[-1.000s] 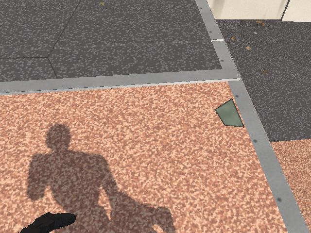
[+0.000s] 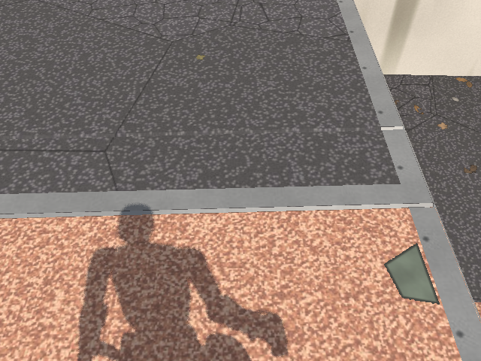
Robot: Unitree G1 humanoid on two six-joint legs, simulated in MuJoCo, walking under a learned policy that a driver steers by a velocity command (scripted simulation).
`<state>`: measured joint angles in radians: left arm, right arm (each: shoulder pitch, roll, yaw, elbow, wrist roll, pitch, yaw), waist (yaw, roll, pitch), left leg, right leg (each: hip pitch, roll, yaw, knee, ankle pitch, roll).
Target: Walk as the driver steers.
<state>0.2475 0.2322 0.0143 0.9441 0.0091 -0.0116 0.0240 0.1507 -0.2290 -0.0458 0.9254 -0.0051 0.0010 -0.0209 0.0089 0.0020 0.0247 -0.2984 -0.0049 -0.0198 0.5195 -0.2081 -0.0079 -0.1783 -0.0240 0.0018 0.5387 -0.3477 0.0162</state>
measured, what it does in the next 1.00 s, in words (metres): stands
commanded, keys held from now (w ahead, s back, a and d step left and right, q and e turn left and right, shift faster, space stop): no key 0.90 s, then w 0.10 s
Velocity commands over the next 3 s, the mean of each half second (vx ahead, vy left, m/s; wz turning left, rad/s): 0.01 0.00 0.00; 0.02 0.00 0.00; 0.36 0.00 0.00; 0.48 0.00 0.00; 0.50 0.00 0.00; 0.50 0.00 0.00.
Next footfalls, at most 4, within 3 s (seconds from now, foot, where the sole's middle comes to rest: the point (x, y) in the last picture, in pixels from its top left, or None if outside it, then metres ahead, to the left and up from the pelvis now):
1.62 right None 0.47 -0.11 -0.77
2.18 left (217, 271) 0.79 0.12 -0.77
2.74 right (286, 193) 1.11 -0.11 -0.77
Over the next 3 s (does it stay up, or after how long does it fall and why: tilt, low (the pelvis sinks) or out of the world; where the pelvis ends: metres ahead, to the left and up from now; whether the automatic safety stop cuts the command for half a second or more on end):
stays up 1.06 -0.04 0.01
